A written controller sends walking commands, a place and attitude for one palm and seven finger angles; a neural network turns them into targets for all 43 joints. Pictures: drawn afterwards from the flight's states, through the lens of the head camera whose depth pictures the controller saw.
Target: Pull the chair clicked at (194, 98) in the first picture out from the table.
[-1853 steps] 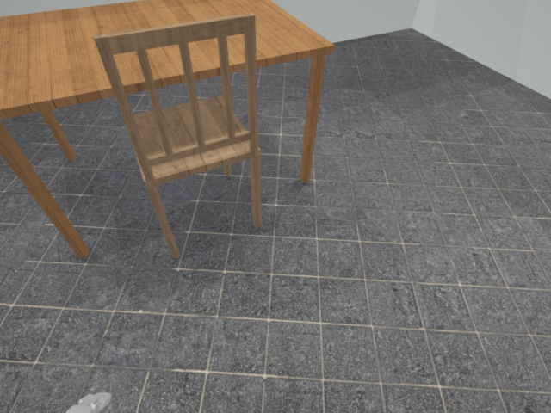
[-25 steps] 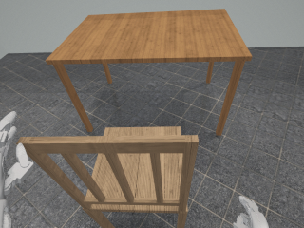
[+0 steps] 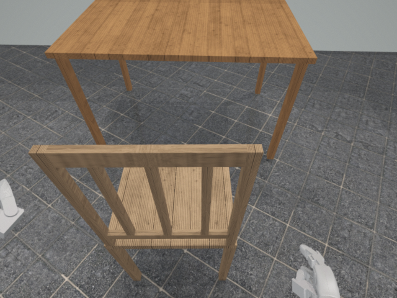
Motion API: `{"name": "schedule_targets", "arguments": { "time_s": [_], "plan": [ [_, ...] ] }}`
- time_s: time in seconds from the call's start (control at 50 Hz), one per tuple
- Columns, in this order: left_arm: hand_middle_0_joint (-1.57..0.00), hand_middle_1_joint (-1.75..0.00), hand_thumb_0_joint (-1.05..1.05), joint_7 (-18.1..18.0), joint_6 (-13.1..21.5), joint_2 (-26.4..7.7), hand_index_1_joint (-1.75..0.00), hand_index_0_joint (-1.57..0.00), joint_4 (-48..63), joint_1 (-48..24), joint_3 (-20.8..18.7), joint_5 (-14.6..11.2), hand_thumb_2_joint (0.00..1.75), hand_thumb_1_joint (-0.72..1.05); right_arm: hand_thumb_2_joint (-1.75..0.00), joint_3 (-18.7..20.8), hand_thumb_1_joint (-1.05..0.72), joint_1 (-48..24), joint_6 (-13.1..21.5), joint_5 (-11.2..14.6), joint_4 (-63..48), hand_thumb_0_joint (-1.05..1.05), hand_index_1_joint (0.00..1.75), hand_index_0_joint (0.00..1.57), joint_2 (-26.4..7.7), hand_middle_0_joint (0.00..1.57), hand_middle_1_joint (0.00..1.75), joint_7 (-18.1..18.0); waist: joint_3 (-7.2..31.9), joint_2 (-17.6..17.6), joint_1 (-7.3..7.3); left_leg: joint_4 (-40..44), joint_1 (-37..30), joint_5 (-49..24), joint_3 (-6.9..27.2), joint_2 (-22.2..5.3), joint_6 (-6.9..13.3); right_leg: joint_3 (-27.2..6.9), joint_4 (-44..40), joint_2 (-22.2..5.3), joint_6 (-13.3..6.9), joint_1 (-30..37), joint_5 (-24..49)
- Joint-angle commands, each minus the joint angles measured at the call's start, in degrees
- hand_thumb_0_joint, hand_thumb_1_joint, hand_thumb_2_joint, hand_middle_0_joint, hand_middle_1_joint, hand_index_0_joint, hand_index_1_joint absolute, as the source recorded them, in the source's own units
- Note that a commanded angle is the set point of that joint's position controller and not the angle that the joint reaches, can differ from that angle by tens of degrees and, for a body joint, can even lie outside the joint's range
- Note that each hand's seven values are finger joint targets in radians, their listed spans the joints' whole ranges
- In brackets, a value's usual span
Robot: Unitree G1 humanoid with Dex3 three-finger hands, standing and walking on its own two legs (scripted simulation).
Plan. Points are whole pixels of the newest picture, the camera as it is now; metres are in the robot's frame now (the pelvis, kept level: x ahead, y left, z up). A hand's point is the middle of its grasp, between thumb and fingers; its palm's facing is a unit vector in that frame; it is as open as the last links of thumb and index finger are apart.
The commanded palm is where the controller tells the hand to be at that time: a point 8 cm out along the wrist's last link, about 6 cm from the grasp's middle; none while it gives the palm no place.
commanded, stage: step back with the hand held close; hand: left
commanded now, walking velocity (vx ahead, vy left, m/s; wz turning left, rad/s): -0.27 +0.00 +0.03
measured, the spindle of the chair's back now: (161, 205) +0.33 +0.13 -0.05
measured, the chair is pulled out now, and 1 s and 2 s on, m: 0.57 0.57 0.57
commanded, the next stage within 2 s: stop stepping back and stand still in 1.00 s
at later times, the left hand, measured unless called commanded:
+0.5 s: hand out of the picture +0.13 +0.27 +0.17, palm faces +0.50 -0.70 -0.51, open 7.4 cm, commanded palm +0.07 +0.31 +0.18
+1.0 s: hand out of the picture +0.07 +0.28 +0.18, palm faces +0.55 -0.68 -0.49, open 7.4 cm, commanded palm +0.00 +0.31 +0.18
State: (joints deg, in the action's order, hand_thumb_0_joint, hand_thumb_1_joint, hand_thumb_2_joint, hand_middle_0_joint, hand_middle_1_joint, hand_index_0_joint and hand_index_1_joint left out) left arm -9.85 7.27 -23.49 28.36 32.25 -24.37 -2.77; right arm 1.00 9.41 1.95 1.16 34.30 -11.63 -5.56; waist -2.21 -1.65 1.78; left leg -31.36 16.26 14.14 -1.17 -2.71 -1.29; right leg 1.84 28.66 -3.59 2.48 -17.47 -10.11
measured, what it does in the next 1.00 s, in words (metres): walks backwards: left foot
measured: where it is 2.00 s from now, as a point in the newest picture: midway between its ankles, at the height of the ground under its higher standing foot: outside the picture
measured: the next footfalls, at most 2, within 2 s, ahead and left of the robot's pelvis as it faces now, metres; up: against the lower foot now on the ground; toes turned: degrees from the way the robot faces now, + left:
left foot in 0.96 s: -0.07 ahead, +0.10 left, +0.00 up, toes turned +0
right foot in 1.26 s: -0.11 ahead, -0.19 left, +0.00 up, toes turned -4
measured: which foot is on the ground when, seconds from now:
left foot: down 0.00-0.78, up 0.80-0.94, down 0.96-1.00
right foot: down 0.00-0.98, up 1.00-1.00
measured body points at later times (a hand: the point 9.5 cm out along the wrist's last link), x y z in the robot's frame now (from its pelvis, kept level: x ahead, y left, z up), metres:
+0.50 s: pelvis -0.05 +0.00 -0.01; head -0.04 +0.00 +0.44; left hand +0.10 +0.31 +0.20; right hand +0.12 -0.23 -0.10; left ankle +0.02 +0.13 -0.73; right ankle +0.05 -0.15 -0.73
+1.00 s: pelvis -0.10 -0.01 -0.02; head -0.07 +0.02 +0.43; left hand +0.04 +0.31 +0.21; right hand +0.10 -0.23 -0.09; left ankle -0.10 +0.12 -0.74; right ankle +0.03 -0.14 -0.73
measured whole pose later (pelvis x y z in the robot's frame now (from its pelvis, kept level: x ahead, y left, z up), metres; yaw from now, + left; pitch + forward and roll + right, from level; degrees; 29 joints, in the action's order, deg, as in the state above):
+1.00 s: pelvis -0.10 -0.01 -0.02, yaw +7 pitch +0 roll +1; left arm -9.8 17.7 -26.5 33.3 29.6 -29.7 -1.1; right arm 2.1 9.7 9.0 -1.1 37.3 -11.6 -4.3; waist -4.1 4.5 0.6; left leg -36.7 19.4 16.8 -1.9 -0.1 0.4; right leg -2.4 38.9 -3.6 1.9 -29.8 -12.5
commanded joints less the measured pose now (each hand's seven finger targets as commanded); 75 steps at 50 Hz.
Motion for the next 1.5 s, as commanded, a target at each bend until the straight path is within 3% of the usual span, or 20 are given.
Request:
{"name": "schedule_targets", "arguments": {
  "time_s": [0.0,0.28,0.36,0.44,0.5,0.58,0.66,0.7,0.74,0.8,0.86,0.92,0.96,1.0,1.06,1.18,1.26,1.28,1.4,1.48],
  "plan": [
    [-0.20,-0.30,0.00,-1.59,3.60,-9.14,-0.30,-0.20,11.15,-4.83,-4.52,0.76,0.90,0.90,-0.90,1.94,-0.90,-4.44,4.43,-0.22,-8.90,0.00,0.30,0.20,-7.41,0.20,0.30,-0.53,2.38,0.63,-1.04,6.27,7.01,14.47,3.72,-2.70,2.63,-6.76,-8.21,-3.83,-3.19,0.16,-11.41],
    [-0.20,-0.30,0.00,-2.28,6.79,-10.39,-0.30,-0.20,12.70,-0.18,-9.30,1.37,0.90,0.90,-0.90,2.49,-0.90,-3.78,7.78,0.03,-9.85,0.00,0.30,0.20,-8.66,0.20,0.30,-0.15,5.74,-10.09,-0.75,13.47,22.18,25.47,9.76,-7.92,5.14,-2.35,5.02,0.96,-1.79,11.89,-11.39],
    [-0.20,-0.30,0.00,-2.05,7.79,-11.76,-0.30,-0.20,13.07,-1.39,-9.49,1.27,0.90,0.90,-0.90,2.75,-0.90,-2.99,8.50,-0.08,-8.84,0.00,0.30,0.20,-7.98,0.20,0.30,-0.07,4.85,-1.13,-0.96,5.76,17.19,17.41,7.06,-4.65,4.13,-5.80,0.94,-1.38,-3.09,5.64,-3.64],
    [-0.20,-0.30,0.00,-2.32,9.22,-12.32,-0.30,-0.20,13.38,-4.48,-9.79,1.64,0.90,0.90,-0.90,2.73,-0.90,-1.89,9.49,-1.25,-7.54,0.00,0.30,0.20,-8.08,0.20,0.30,-0.15,2.39,1.08,-1.39,1.00,14.30,25.85,5.98,-2.51,3.27,-10.84,-7.51,-4.29,-5.63,-5.04,-24.60],
    [-0.20,-0.30,0.00,-2.68,9.73,-12.42,-0.30,-0.20,13.86,-6.63,-9.41,1.90,0.90,0.90,-0.90,2.21,-0.90,-1.64,9.73,-1.53,-6.54,0.00,0.30,0.20,-7.77,0.20,0.30,0.20,3.38,3.94,-1.56,0.54,11.17,20.51,6.56,-2.07,3.15,-9.98,-6.85,-4.10,-5.27,-7.03,-21.46],
    [-0.20,-0.30,0.00,-2.53,11.13,-12.81,-0.30,-0.20,15.83,-4.56,-11.16,1.57,0.90,0.90,-0.90,2.64,-0.90,-2.89,10.21,-1.83,-5.66,0.00,0.30,0.20,-7.51,0.20,0.30,-0.01,10.17,-4.83,-1.17,7.05,10.88,10.68,10.30,-6.78,4.50,-4.70,4.49,-0.76,-3.03,2.20,-5.47],
    [-0.20,-0.30,0.00,-1.47,11.49,-10.89,-0.30,-0.20,12.95,-2.16,-11.88,2.15,0.90,0.90,-0.90,3.88,-0.90,-3.41,10.97,-0.12,-7.61,0.00,0.30,0.20,-8.92,0.20,0.30,0.28,6.69,-13.28,-1.25,15.46,33.59,32.67,12.94,-13.61,7.96,-2.03,19.39,3.92,-1.51,16.76,-11.25],
    [-0.20,-0.30,0.00,-0.90,12.06,-12.24,-0.30,-0.20,12.00,-2.65,-12.69,2.31,0.90,0.90,-0.90,3.88,-0.90,-2.61,11.10,0.15,-7.48,0.00,0.30,0.20,-8.08,0.20,0.30,0.76,4.44,-7.39,-1.16,7.48,32.15,27.47,9.20,-10.18,7.22,-4.66,14.68,1.83,-2.88,13.31,-6.77],
    [-0.20,-0.30,0.00,-0.63,12.67,-13.10,-0.30,-0.20,13.72,-2.57,-11.78,1.12,0.90,0.90,-0.90,4.20,-0.90,-1.77,11.39,-0.34,-6.78,0.00,0.30,0.20,-6.69,0.20,0.30,0.95,3.96,4.63,-1.75,-8.99,14.35,18.23,3.18,-0.69,2.42,-17.22,-3.51,-6.21,-7.76,-5.47,-1.62],
    [-0.20,-0.30,0.00,-1.84,10.27,-14.93,-0.30,-0.20,15.64,-6.85,-11.08,0.80,0.90,0.90,-0.90,4.71,-0.90,-2.31,9.97,-1.99,-4.74,0.00,0.30,0.20,-6.01,0.20,0.30,2.10,6.17,12.94,-1.50,-36.39,3.16,18.81,1.27,2.92,-0.34,-26.05,-20.34,-18.70,-14.76,-19.16,-30.95],
    [-0.20,-0.30,0.00,-1.40,10.78,-13.95,-0.30,-0.20,14.93,-5.63,-12.10,1.07,0.90,0.90,-0.90,2.24,-0.90,-4.18,9.65,-1.81,-5.02,0.00,0.30,0.20,-4.42,0.20,0.30,1.81,5.91,15.53,-1.71,-19.57,4.47,15.33,3.79,0.93,1.05,-16.23,-10.86,-12.15,-11.08,-9.24,-5.46],
    [-0.20,-0.30,0.00,-1.22,13.36,-13.56,-0.30,-0.20,14.34,-4.47,-12.17,1.24,0.90,0.90,-0.90,2.54,-0.90,-2.61,9.50,-1.60,-4.15,0.00,0.30,0.20,-6.10,0.20,0.30,0.61,5.56,4.43,-2.12,11.84,0.20,6.00,1.90,-1.20,2.45,-9.96,2.73,-5.06,-4.93,-3.27,-0.03],
    [-0.20,-0.30,0.00,-1.19,14.59,-11.79,-0.30,-0.20,15.62,-6.08,-11.29,1.37,0.90,0.90,-0.90,3.88,-0.90,-1.70,10.52,-2.46,-4.16,0.00,0.30,0.20,-6.62,0.20,0.30,0.42,6.19,-14.55,-2.94,13.74,2.20,-12.47,15.32,-20.09,10.16,-3.65,27.55,1.95,-0.83,-9.08,-16.77],
    [-0.20,-0.30,0.00,-0.35,15.00,-11.67,-0.30,-0.20,14.83,-6.34,-11.10,0.36,0.90,0.90,-0.90,4.35,-0.90,-0.92,12.65,-2.60,-3.16,0.00,0.30,0.20,-6.49,0.20,0.30,1.28,8.59,-13.77,-3.25,10.58,3.42,-23.80,12.40,-22.06,11.88,-7.54,43.98,2.96,-1.17,-12.06,-19.77],
    [-0.20,-0.30,0.00,0.42,14.53,-9.75,-0.30,-0.20,19.75,-9.29,-8.14,0.22,0.90,0.90,-0.90,5.63,-0.90,-1.13,12.95,-2.16,-2.31,0.00,0.30,0.20,-7.69,0.20,0.30,2.70,6.43,-11.86,-3.08,4.96,-3.62,-37.64,6.29,-18.10,10.38,-6.64,36.61,2.60,-1.79,-13.16,-17.85],
    [-0.20,-0.30,0.00,0.60,10.47,-11.76,-0.30,-0.20,16.92,-0.11,-10.20,-0.14,0.90,0.90,-0.90,3.42,-0.90,-0.56,10.71,-0.48,-6.42,0.00,0.30,0.20,-7.53,0.20,0.30,4.04,7.57,-13.38,-1.91,2.35,-1.31,-4.03,5.04,-12.65,5.14,2.04,-1.41,1.78,-1.19,2.26,-8.07],
    [-0.20,-0.30,0.00,0.14,9.99,-17.11,-0.30,-0.20,10.40,-2.20,-13.83,-0.53,0.90,0.90,-0.90,2.12,-0.90,0.78,9.16,-0.05,-6.11,0.00,0.30,0.20,-5.45,0.20,0.30,3.06,7.46,9.59,-3.88,-11.18,6.22,13.10,-2.10,-1.75,0.76,-11.74,-10.35,-11.01,-7.08,6.25,8.38],
    [-0.20,-0.30,0.00,0.27,8.97,-14.37,-0.30,-0.20,10.12,-2.12,-11.65,-1.03,0.90,0.90,-0.90,3.21,-0.90,1.50,8.84,0.48,-5.78,0.00,0.30,0.20,-6.23,0.20,0.30,2.64,9.53,16.30,-3.83,-11.72,1.61,10.58,0.00,-0.27,0.47,-13.28,-11.17,-11.70,-8.47,2.36,0.03],
    [-0.20,-0.30,0.00,-0.08,8.75,-12.93,-0.30,-0.20,9.81,3.73,-10.81,-0.73,0.90,0.90,-0.90,2.67,-0.90,-2.75,8.40,0.67,-6.75,0.00,0.30,0.20,-7.45,0.20,0.30,1.68,5.82,-0.71,-2.31,9.41,0.77,-1.38,7.79,-3.92,3.87,-3.11,-2.90,-1.79,-3.27,6.86,-1.73],
    [-0.20,-0.30,0.00,0.03,9.13,-11.86,-0.30,-0.20,8.31,1.31,-8.57,0.73,0.90,0.90,-0.90,2.73,-0.90,-1.77,9.68,0.88,-6.09,0.00,0.30,0.20,-7.28,0.20,0.30,1.25,0.74,-4.90,-2.26,11.61,6.81,11.55,7.51,-3.51,4.43,-2.49,-5.93,-0.44,-2.71,7.64,-6.52]
  ]
}}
